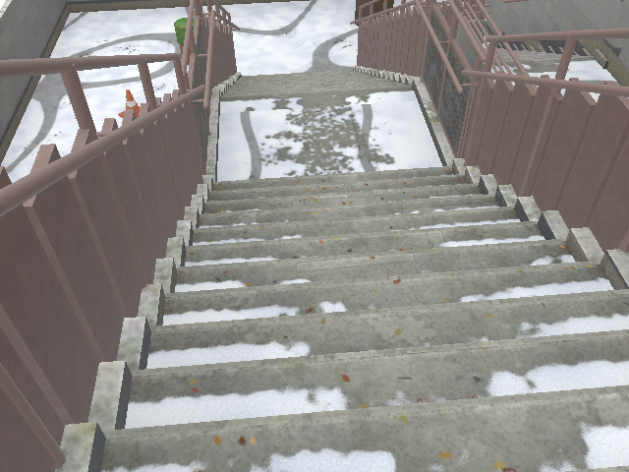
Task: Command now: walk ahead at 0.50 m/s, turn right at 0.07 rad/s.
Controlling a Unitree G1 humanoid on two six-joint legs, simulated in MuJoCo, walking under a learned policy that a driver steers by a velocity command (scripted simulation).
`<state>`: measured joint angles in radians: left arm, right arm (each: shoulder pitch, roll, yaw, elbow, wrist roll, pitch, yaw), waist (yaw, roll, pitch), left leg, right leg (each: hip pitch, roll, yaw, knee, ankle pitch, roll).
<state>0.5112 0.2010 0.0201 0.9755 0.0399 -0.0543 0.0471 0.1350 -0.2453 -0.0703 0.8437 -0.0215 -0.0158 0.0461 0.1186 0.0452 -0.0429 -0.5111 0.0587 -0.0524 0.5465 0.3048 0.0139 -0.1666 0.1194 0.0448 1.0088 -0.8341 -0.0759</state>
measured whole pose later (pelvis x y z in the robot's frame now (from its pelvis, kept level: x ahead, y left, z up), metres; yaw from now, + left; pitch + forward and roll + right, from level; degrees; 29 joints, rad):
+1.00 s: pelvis +0.56 +0.01 -0.28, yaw +8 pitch -1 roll -1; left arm 0.52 0.19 0.03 1.09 0.02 -0.09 0.02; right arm 0.21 -0.23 -0.08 0.96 -0.04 0.00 0.03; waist 0.02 0.02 0.02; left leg -0.71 0.03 -0.09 0.84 0.45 0.09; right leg -0.18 0.00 -0.21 0.83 -0.63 -0.06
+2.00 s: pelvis +1.10 +0.13 -0.57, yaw +23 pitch +0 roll +0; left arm 0.49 0.18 0.03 1.04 0.01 -0.08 -0.01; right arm 0.22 -0.23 -0.05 0.95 -0.05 0.01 0.00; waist 0.00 0.03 0.00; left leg -0.77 0.03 -0.06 1.18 -0.11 0.05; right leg -0.23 0.06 -0.06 0.60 -0.37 -0.08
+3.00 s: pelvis +1.61 +0.35 -0.89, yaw +23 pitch +0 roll +0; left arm 0.20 0.17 0.03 0.93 0.01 -0.04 -0.01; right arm 0.44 -0.21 -0.04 1.05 -0.01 -0.03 -0.06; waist -0.08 0.03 0.02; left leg -0.56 -0.04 -0.03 1.95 -0.68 0.11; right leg -0.34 0.05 -0.06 0.60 -0.25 -0.10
